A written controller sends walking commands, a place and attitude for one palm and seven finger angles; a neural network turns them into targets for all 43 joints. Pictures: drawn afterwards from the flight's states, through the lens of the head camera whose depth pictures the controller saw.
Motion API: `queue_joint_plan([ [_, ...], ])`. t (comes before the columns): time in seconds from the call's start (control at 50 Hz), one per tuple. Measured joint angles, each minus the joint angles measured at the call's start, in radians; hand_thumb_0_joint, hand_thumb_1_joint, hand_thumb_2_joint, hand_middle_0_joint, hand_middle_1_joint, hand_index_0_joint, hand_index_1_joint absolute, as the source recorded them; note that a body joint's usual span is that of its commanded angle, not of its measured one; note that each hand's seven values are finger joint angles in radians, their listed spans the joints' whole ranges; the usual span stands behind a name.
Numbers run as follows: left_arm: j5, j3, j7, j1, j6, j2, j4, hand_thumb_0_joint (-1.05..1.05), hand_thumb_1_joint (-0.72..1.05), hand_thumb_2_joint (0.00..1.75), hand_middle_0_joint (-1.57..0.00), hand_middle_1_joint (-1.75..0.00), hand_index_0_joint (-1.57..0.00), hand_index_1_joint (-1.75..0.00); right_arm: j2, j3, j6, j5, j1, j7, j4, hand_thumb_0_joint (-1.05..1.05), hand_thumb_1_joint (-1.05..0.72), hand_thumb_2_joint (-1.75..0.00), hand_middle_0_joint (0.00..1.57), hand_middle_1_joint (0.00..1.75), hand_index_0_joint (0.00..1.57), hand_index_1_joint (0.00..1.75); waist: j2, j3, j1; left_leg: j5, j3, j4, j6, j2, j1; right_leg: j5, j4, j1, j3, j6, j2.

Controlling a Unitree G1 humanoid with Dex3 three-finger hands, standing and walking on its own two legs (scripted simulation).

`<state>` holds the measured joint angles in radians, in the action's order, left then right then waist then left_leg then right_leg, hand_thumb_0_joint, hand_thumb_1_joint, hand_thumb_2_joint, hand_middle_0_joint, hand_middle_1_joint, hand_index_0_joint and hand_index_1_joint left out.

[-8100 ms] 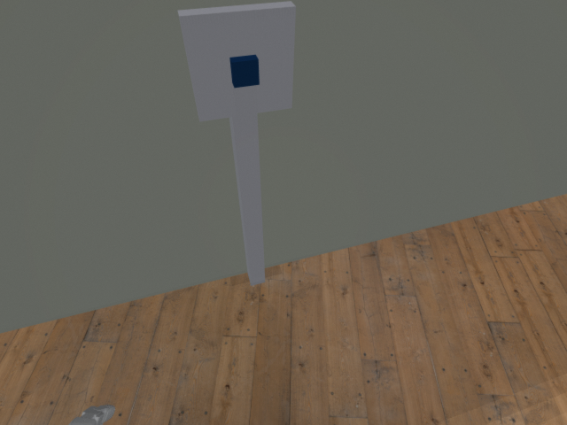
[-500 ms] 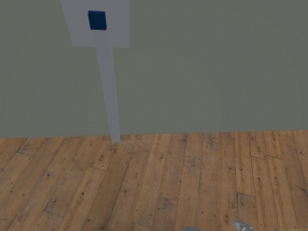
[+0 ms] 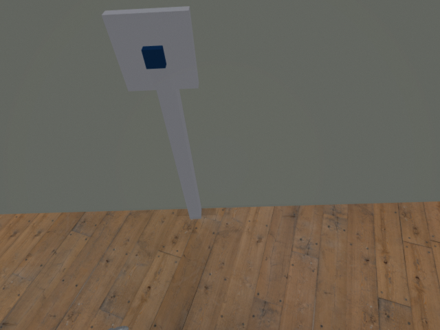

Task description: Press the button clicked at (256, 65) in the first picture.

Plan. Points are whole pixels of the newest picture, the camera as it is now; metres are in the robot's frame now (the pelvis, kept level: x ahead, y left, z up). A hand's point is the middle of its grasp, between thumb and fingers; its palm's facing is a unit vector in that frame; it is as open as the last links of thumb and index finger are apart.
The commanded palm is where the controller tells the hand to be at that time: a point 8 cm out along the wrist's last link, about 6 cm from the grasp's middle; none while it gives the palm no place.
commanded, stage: take the last steps up to it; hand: left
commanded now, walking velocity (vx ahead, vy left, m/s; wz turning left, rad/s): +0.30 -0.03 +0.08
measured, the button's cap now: (154, 56) +0.74 +0.19 +0.15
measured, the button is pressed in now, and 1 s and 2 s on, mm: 0 0 0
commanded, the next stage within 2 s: come to a stop and stand still in 0.74 s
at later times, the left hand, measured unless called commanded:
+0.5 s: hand out of the picture -0.05 +0.17 -0.17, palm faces +0.19 -0.97 -0.12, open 7.3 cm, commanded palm none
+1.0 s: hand (154, 241) +0.36 +0.19 -0.16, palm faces -0.02 -0.97 -0.25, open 7.3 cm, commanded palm none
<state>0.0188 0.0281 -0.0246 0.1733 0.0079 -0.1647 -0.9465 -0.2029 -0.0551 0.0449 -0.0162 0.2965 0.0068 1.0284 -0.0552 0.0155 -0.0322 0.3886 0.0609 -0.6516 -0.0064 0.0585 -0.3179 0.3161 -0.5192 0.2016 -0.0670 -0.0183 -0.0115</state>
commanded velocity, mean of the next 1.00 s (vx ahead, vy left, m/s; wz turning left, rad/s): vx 0.14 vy -0.03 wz -0.02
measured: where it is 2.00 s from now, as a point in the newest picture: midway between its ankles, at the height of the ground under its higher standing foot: outside the picture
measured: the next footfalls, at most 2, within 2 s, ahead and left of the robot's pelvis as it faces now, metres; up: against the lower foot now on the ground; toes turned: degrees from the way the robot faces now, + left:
left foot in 0.46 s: +0.17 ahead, +0.16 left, +0.00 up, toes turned +12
right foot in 0.94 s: +0.37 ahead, -0.09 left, +0.00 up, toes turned -7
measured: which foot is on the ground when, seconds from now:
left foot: up 0.00-0.44, down 0.46-0.94, up 0.96-1.00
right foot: down 0.00-0.46, up 0.48-0.92, down 0.94-1.00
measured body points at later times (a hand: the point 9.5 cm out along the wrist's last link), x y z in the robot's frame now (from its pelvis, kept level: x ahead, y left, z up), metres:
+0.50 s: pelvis +0.10 +0.05 -0.01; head +0.12 +0.07 +0.44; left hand -0.06 +0.22 -0.16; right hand +0.22 -0.17 -0.15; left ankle +0.13 +0.15 -0.74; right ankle -0.02 -0.09 -0.71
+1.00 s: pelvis +0.25 +0.01 -0.01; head +0.28 -0.01 +0.44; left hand +0.36 +0.25 -0.14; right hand +0.17 -0.19 -0.18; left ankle +0.14 +0.15 -0.71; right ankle +0.33 -0.08 -0.74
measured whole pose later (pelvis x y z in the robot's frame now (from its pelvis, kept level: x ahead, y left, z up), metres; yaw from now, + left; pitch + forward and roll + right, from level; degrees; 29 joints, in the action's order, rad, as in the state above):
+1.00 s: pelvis +0.25 +0.01 -0.01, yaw +1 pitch -2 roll +1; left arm 0.02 0.04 -0.01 0.10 -0.04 -0.16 -1.01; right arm -0.14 -0.04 0.00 0.00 0.38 0.03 1.15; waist -0.05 0.09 -0.06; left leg 0.54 -0.10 -0.75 0.03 -0.09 -0.13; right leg 0.19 -0.61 0.39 -0.14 -0.05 -0.06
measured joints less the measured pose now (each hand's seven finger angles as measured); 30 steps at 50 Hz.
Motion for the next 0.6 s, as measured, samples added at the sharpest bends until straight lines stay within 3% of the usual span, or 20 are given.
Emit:
queue_joint_plan([
  [0.04,0.003,-0.002,0.002,0.039,-0.006,0.011,-0.009,0.01,0.91,0.9,-0.21,-0.3,-0.21,-0.3,-0.004,-0.007,0.011,-0.009,0.018,-0.008,0.013,0.01,-0.91,-0.9,0.2,0.3,0.2,0.3,0.005,-0.023,0.006,0.047,-0.023,-0.171,0.007,-0.009,-0.055,-0.003,0.03,-0.029,-0.012,-0.017,-0.008],
  [0.08,0.002,-0.002,0.003,0.08,-0.016,0.019,-0.028,0.01,0.91,0.9,-0.21,-0.3,-0.21,-0.3,-0.01,-0.014,0.011,-0.015,0.026,-0.018,0.024,0.01,-0.91,-0.9,0.2,0.3,0.2,0.3,0.011,-0.035,0.011,-0.005,-0.043,-0.303,0.014,-0.034,-0.1,-0.021,0.081,-0.067,-0.019,-0.017,-0.012],
  [0.16,0.002,-0.001,0.001,0.157,-0.036,0.028,-0.076,0.01,0.92,0.9,-0.21,-0.3,-0.21,-0.3,-0.021,-0.026,-0.001,-0.018,0.028,-0.023,0.034,0.01,-0.91,-0.9,0.2,0.3,0.19,0.3,0.007,-0.035,0.014,-0.127,-0.05,-0.4,0.031,-0.098,-0.159,-0.044,0.158,-0.129,-0.045,-0.017,-0.007],
  [0.28,0.01,-0.005,0.005,0.264,-0.054,0.049,-0.147,0.01,0.92,0.9,-0.21,-0.3,-0.2,-0.3,-0.018,-0.027,-0.003,-0.016,-0.005,-0.026,0.047,0.01,-0.91,-0.9,0.2,0.3,0.19,0.3,0.012,-0.022,0.044,-0.162,-0.074,-0.317,0.044,-0.158,-0.179,-0.03,0.203,-0.18,-0.074,-0.009,-0.003],
  [0.4,0.017,-0.003,0.008,0.337,-0.051,0.055,-0.215,0.01,0.91,0.9,-0.21,-0.3,-0.2,-0.3,0.014,-0.008,-0.03,-0.008,-0.091,-0.029,0.033,0.01,-0.91,-0.9,0.2,0.3,0.19,0.3,0.05,0.007,0.092,-0.098,-0.144,-0.07,0.022,-0.149,-0.108,0.031,0.174,-0.205,-0.077,0.027,-0.027],
  [0.46,0.009,0.0,0.01,0.365,-0.042,0.057,-0.243,0.01,0.91,0.9,-0.21,-0.3,-0.2,-0.3,0.032,0.005,-0.071,-0.009,-0.136,-0.022,0.012,0.01,-0.91,-0.9,0.2,0.3,0.19,0.3,0.07,0.022,0.1,-0.164,-0.181,0.077,-0.005,-0.124,-0.024,0.116,0.035,-0.171,-0.062,0.045,-0.051],
  [0.52,0.003,-0.001,0.014,0.344,-0.013,0.052,-0.263,0.01,0.91,0.9,-0.21,-0.3,-0.2,-0.3,0.062,0.016,-0.103,-0.007,-0.159,-0.007,-0.003,0.01,-0.91,-0.9,0.2,0.3,0.19,0.3,0.089,0.034,0.093,-0.102,-0.217,0.032,-0.029,-0.117,0.011,0.195,-0.36,-0.016,-0.005,0.017,-0.059],
  [0.56,0.006,0.005,0.018,0.315,-0.004,0.044,-0.262,0.01,0.91,0.9,-0.21,-0.3,-0.2,-0.3,0.078,0.015,-0.11,-0.002,-0.142,0.004,-0.006,0.0,-0.91,-0.9,0.2,0.3,0.2,0.3,0.084,0.018,0.077,-0.085,-0.23,0.075,-0.031,-0.116,0.065,0.153,-0.539,0.086,-0.006,0.01,-0.06],
  [0.6,0.01,0.015,0.022,0.272,-0.003,0.031,-0.244,0.01,0.91,0.9,-0.2,-0.3,-0.2,-0.3,0.074,-0.001,-0.125,0.007,-0.125,0.023,-0.016,-0.02,-0.94,-0.9,0.2,0.3,0.2,0.3,0.083,0.007,0.058,-0.102,-0.238,0.14,-0.027,-0.107,0.119,0.085,-0.602,0.169,-0.011,0.015,-0.072],
])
